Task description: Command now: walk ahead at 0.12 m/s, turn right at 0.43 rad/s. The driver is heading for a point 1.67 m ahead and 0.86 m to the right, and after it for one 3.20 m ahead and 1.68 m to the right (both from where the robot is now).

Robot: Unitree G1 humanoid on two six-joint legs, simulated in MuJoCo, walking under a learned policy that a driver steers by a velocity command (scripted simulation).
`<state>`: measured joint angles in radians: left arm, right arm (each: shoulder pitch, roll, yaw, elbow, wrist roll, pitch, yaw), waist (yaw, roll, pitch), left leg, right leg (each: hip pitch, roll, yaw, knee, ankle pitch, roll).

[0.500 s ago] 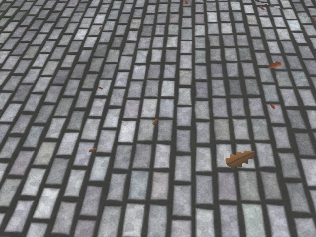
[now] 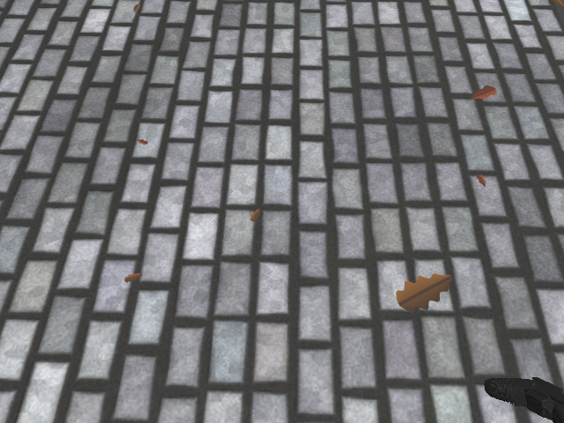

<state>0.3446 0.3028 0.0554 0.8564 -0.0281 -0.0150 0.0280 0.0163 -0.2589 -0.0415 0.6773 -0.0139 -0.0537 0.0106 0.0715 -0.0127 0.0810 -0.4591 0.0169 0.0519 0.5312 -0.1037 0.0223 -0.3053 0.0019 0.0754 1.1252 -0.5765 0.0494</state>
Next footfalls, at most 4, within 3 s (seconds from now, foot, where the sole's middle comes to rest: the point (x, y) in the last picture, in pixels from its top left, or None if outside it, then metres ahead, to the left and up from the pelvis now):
0.34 right None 0.09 -0.13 -0.76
0.80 left None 0.17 0.08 -0.76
1.20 right None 0.16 -0.25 -0.76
1.72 left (424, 364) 0.57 -0.27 -0.76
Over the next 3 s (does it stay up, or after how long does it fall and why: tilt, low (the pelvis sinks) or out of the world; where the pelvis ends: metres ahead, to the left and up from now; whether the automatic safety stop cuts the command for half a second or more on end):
stays up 0.86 -0.62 0.01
